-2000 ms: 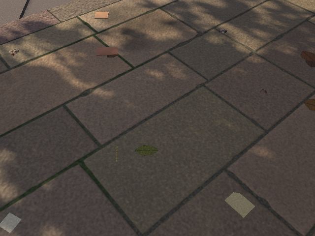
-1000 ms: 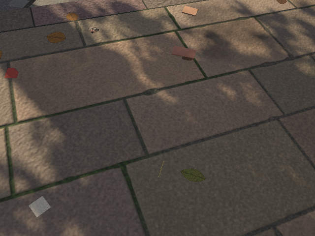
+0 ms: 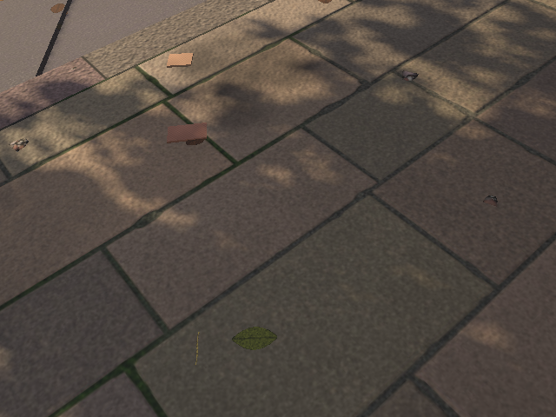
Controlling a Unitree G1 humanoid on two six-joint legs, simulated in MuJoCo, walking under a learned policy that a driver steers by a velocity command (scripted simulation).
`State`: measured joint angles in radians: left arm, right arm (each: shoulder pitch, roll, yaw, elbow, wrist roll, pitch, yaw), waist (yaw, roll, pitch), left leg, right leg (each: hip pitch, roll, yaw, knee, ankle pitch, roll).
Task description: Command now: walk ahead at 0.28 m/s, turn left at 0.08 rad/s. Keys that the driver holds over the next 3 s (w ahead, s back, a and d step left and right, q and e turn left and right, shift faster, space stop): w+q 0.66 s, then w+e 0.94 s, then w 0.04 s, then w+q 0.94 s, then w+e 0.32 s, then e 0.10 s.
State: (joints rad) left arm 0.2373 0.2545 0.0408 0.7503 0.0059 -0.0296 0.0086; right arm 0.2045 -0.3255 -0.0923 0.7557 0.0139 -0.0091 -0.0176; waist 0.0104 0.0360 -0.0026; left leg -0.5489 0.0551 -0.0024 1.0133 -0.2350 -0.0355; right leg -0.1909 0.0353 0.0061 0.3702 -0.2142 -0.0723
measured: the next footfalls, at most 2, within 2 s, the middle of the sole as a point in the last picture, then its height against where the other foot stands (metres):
left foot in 0.40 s outside the picture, level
right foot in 0.92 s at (260, 357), level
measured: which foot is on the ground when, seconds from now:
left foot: up 0.00-0.38, down 0.40-0.94, up 0.96-1.00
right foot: down 0.00-0.42, up 0.44-0.90, down 0.92-1.00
